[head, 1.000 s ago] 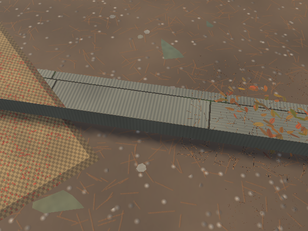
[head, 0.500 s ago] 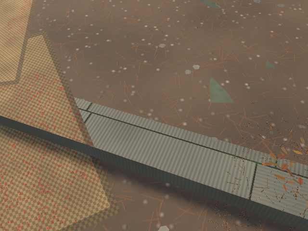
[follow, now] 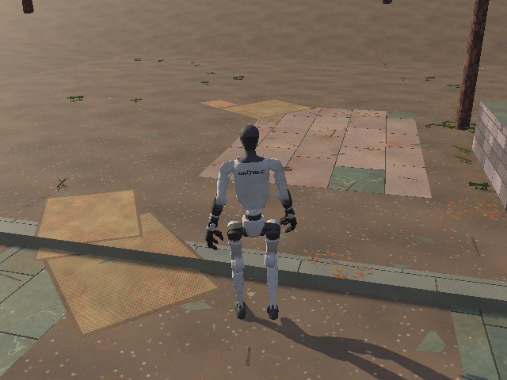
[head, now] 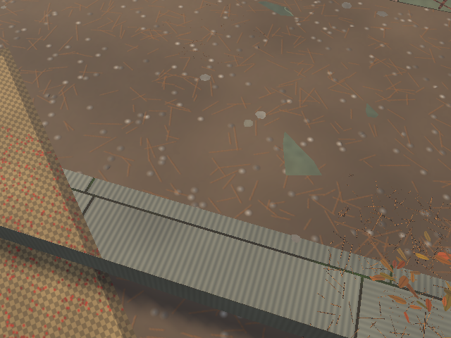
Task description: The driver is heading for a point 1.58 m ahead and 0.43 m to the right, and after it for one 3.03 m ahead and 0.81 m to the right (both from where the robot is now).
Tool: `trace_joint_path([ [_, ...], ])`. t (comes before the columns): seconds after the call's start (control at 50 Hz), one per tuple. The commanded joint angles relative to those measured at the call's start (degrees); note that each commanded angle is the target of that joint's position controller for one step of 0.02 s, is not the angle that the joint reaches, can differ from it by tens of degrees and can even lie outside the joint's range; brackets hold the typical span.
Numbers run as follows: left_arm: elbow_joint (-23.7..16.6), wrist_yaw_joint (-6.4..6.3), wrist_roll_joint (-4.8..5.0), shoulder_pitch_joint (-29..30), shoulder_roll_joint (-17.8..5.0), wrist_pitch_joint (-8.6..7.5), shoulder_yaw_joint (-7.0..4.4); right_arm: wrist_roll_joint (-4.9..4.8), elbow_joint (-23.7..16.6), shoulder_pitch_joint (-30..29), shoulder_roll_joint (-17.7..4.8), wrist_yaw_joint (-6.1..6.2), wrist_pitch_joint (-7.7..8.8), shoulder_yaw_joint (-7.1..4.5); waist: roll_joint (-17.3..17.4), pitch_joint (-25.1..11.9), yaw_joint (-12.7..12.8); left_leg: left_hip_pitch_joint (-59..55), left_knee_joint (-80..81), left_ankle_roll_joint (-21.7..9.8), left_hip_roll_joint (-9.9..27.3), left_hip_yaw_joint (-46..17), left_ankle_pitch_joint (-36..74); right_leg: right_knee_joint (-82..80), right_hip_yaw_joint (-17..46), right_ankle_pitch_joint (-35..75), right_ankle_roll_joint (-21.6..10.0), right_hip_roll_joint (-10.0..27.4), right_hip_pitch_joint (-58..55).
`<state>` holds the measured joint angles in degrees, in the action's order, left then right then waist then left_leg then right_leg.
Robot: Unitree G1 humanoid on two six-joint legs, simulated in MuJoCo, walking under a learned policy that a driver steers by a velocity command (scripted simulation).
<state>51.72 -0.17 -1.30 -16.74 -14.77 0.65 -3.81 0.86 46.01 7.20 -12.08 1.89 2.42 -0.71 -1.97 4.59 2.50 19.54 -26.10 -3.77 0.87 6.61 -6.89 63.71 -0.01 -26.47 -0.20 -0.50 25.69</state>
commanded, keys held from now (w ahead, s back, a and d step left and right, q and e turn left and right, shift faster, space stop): e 0.62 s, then no key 0.38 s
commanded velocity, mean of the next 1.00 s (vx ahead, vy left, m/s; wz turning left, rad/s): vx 0.03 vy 0.00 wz -0.45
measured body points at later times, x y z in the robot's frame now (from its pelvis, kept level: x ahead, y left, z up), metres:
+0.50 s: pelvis +0.00 -0.03 +0.01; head +0.02 -0.07 +0.46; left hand +0.18 +0.21 -0.10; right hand +0.01 -0.32 -0.13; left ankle +0.05 +0.11 -0.67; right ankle -0.01 -0.11 -0.74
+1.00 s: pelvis +0.00 +0.01 +0.01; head +0.03 +0.02 +0.46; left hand +0.20 +0.20 -0.14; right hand -0.02 -0.27 -0.10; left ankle +0.05 +0.09 -0.74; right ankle -0.09 -0.09 -0.70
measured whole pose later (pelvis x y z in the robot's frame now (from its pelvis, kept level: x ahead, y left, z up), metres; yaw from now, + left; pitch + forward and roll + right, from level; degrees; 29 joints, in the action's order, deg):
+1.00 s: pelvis +0.00 +0.01 +0.01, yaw -27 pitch -1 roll -1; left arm 49.9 -0.3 -0.6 -11.4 -16.3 3.3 -3.1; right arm 0.8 47.2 11.1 -13.0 1.8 -0.2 -0.8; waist -2.4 3.3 -0.2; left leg 10.5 -23.4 -2.6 -1.2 0.0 -12.1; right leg 41.9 5.5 -25.2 1.6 -3.5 15.3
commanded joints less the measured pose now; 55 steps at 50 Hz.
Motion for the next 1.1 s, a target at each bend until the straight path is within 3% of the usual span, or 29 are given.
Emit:
trace_joint_path([
  [0.02, -1.5, 0.28, -0.39, -7.4, -2.2, 1.77, -1.0, 0.21, -2.0, 2.0, -7.0, 0.72, 0.37, -1.89, 8.0, -8.6, 0.7, -4.0, 10.8, -9.4, 15.7, -8.4, 19.2, 2.1, 0.0, 3.1, 1.1, 1.6, -1.1],
  [0.12, -5.2, 1.53, -0.4, -0.1, -2.1, 3.28, -0.42, 0.71, -1.2, 2.3, -8.5, 0.56, -0.57, -2.63, 9.9, -7.5, -1.1, -3.2, 12.3, -8.8, 16.1, -5.1, 1.7, -11.4, -1.9, 5.8, 0.3, 3.0, -2.6],
  [0.2, -7.8, 2.05, -0.01, 2.9, -3.2, 3.17, -0.36, 0.89, -0.4, 3.9, -11.1, -0.03, -1.76, -3.68, 9.5, -8.1, -2.6, -4.5, 10.0, -8.2, 18.6, -4.8, -2.7, -19.4, -4.3, 3.0, -1.2, 2.0, -6.6],
  [0.24, -8.2, 2.11, 0.12, 1.7, -3.2, 2.58, -0.33, 0.46, -0.2, 3.6, -12.3, -0.16, -2.35, -4.21, 8.5, -8.1, -1.5, -3.6, 6.4, -5.8, 18.5, -3.2, -3.5, -27.7, -5.2, 5.5, -2.6, 1.0, -11.5],
  [0.26, -7.7, 1.96, 0.16, -0.2, -3.8, 2.08, -0.54, 0.55, 0.3, 4.7, -12.2, -0.27, -2.73, -4.4, 6.2, -7.9, -0.8, -1.4, 2.8, -2.9, 17.5, -1.3, -4.5, -33.9, -4.1, 8.5, -3.7, 0.3, -15.7],
  [0.28, -7.6, 1.53, -0.12, -1.4, -6.5, 1.4, -1.14, 0.89, 0.9, 7.2, -10.4, -0.68, -3.33, -4.31, -2.4, -6.2, -0.7, 2.3, -6.7, 1.4, 13.6, 2.8, -10.6, -45.1, 5.4, 9.0, -5.2, 5.4, -17.5],
  [0.3, -9.7, 0.9, -0.13, 0.2, -15.5, 1.24, -3.07, 0.36, -2.7, 7.1, -5.5, -0.72, -3.81, -3.1, -18.9, -3.2, -2.0, 16.6, -18.9, 6.9, 2.0, 6.4, -27.9, -51.4, 30.6, 16.3, -11.6, 22.0, -18.0],
  [0.32, -8.4, 0.11, -0.59, -3.3, -15.4, 1.32, -3.63, 1.11, -3.4, 0.4, -8.4, 0.02, -4.67, -3.58, -9.6, -0.6, 1.8, 15.9, -29.1, 6.6, 1.1, -3.3, -27.5, -50.5, 27.9, 24.7, -15.8, 22.3, -12.5],
  [0.36, -8.9, -0.55, 0.1, 3.0, -11.0, 1.49, -2.46, -0.17, -2.3, 3.4, -7.6, -0.39, -4.74, -3.56, -5.5, -0.8, -3.1, 14.1, -31.3, 5.6, 1.6, -7.3, -17.4, -48.9, 18.0, 23.4, -13.0, 14.4, -11.2],
  [0.4, -10.8, -0.42, 0.6, 7.4, -8.7, 1.37, -1.87, 1.24, -0.6, 6.1, -9.0, -0.74, -4.08, -4.12, -6.2, -4.5, -4.1, 13.5, -33.9, 5.0, 0.4, -6.9, -13.1, -47.0, 14.7, 29.6, -11.9, 10.5, -15.1],
  [0.42, -10.9, -0.21, 0.94, 6.6, -8.1, 1.17, -1.65, 1.28, -0.6, 6.3, -9.1, -0.91, -4.04, -4.27, -4.6, -6.5, -3.8, 13.0, -35.0, 5.2, 0.0, -7.1, -13.1, -46.1, 14.8, 33.4, -12.2, 10.4, -16.8],
  [0.46, -10.4, -0.09, 1.15, 4.4, -8.8, 0.78, -1.93, 0.7, -1.3, 5.3, -8.1, -0.9, -4.13, -4.06, -3.0, -7.4, -2.9, 13.8, -33.5, 5.8, 0.0, -7.8, -13.1, -45.2, 15.9, 35.3, -12.9, 10.7, -19.6],
  [0.6, -9.8, -0.26, 0.36, 1.3, -11.1, 1.07, -2.76, -0.12, -3.8, 1.7, -7.9, -0.08, -4.29, -3.38, -5.0, -6.7, -0.2, 10.5, -21.4, 5.8, -1.6, -9.1, -16.8, -44.0, 23.3, 30.3, -14.4, 10.9, -20.3],
  [0.7, -9.8, 0.19, 0.09, 4.7, -10.7, 1.39, -2.52, -0.91, -3.7, 5.4, -7.9, 0.42, -3.63, -3.01, -5.7, -8.3, -1.8, -1.5, -10.9, 3.8, -3.4, -8.0, -16.6, -41.8, 25.2, 35.5, -11.9, 9.5, -15.8],
  [0.74, -9.5, 0.03, 0.81, 6.7, -9.9, 1.72, -2.07, -0.7, -2.7, 9.0, -7.1, 0.7, -3.06, -2.7, -4.3, -8.0, -4.5, -10.8, 3.6, 2.6, -3.4, -7.3, -7.6, -39.3, 24.3, 31.5, -8.3, 6.8, -11.5],
  [0.76, -9.6, -0.16, 1.07, 5.8, -7.8, 1.58, -1.39, 0.13, -3.0, 8.7, -9.6, 1.07, -2.63, -3.1, 0.6, -7.6, -3.7, -14.7, 10.0, 1.2, 2.8, -13.7, -7.1, -36.0, 22.0, 22.3, -5.1, 3.7, -7.3],
  [0.78, -10.0, -0.21, 1.39, 3.1, -3.7, 1.22, -0.23, 0.96, -4.6, 5.7, -13.7, 1.2, -2.44, -3.47, 12.6, -7.9, -1.5, -18.0, 15.3, -2.9, 16.3, -29.1, -4.6, -26.9, 13.1, 5.9, -2.0, -4.3, -0.5],
  [0.8, -9.6, -0.71, 0.22, 4.4, -8.2, 1.46, -1.41, 0.83, -4.5, 4.6, -15.3, 0.6, -2.63, -3.93, 13.6, -5.8, -2.7, -8.3, 13.7, -9.7, 21.6, -32.8, 3.3, -17.9, 7.2, -6.3, -1.3, -7.7, -2.0],
  [0.82, -8.8, -0.71, -0.1, 3.9, -9.2, 1.65, -1.77, 0.47, -4.4, 4.2, -12.5, 0.13, -2.43, -3.22, 9.9, -4.3, -1.8, -5.9, 13.4, -11.4, 20.0, -30.6, 6.2, -11.8, 9.1, -5.2, -1.2, -6.1, -3.7],
  [0.84, -7.4, -0.42, 0.11, 3.0, -8.5, 1.79, -1.77, -0.06, -4.3, 1.6, -9.8, -0.11, -2.22, -2.5, 8.0, -2.6, -0.4, -4.9, 12.8, -9.8, 16.2, -25.3, 6.3, -9.4, 9.4, -1.7, -0.8, -5.3, -4.3],
  [0.86, -6.3, -0.19, 0.21, 2.0, -7.9, 1.9, -1.66, 0.02, -4.5, -0.2, -9.1, -0.09, -2.21, -2.25, 8.7, -2.4, 0.3, -5.7, 12.1, -7.7, 12.6, -20.9, 7.3, -8.4, 8.8, 0.9, -0.2, -5.3, -4.5],
  [0.88, -5.7, 0.1, 0.07, 1.5, -7.4, 2.04, -1.5, -0.08, -4.2, -0.1, -9.0, 0.19, -2.03, -2.11, 10.5, -2.9, 0.1, -8.2, 11.1, -6.9, 11.0, -18.7, 11.1, -9.0, 8.4, 1.9, 0.5, -5.2, -3.9],
  [0.92, -4.7, 0.24, 0.25, 2.3, -6.1, 2.09, -0.81, -0.16, -2.8, 2.1, -8.9, 0.22, -1.92, -1.98, 10.2, -4.2, -1.3, -12.9, 9.0, -6.8, 9.7, -16.2, 17.7, -13.7, 6.8, 1.6, 1.9, -4.8, -4.4],
  [0.98, -4.0, -0.32, 0.86, 5.1, -4.4, 2.2, 0.34, -0.03, -0.6, 4.8, -9.7, 0.01, -2.12, -2.05, 10.9, -5.6, -3.5, -16.0, 6.9, -7.2, 9.9, -16.3, 18.7, -25.5, 3.2, 0.3, 2.3, -2.9, -8.8],
  [1.02, -2.8, -0.95, 1.39, 4.9, -4.7, 2.14, 0.54, 0.24, 0.8, 5.6, -10.6, -0.22, -2.58, -2.37, 12.1, -5.6, -3.8, -16.2, 5.7, -6.9, 9.8, -17.3, 19.1, -33.6, 1.4, 3.1, 1.5, -2.8, -12.1],
  [1.06, -0.8, -1.55, 1.13, 2.5, -4.5, 1.56, 0.88, -0.1, 1.9, 5.1, -10.7, -0.33, -2.81, -2.46, 9.9, -5.2, -1.8, -12.9, 4.0, -4.0, 8.9, -16.9, 19.1, -47.7, 1.6, 17.1, 0.3, -1.6, -20.0],
  [1.08, -0.3, -1.88, 0.45, 2.6, -6.3, 0.98, 0.68, -0.18, 2.1, 5.6, -9.8, -0.45, -2.45, -2.21, 7.7, -6.4, -2.2, -9.7, 4.0, -1.7, 8.5, -17.1, 15.5, -48.9, 6.0, 21.2, -0.5, 1.6, -24.9],
  [1.1, -0.3, -2.17, -0.41, 2.6, -9.1, 0.34, 0.45, -0.29, 1.6, 6.4, -8.9, -0.84, -2.02, -2.05, 2.6, -7.9, -3.8, -6.4, 2.0, 0.1, 6.0, -14.5, 9.5, -46.5, 11.9, 30.0, -1.8, 7.9, -28.4],
])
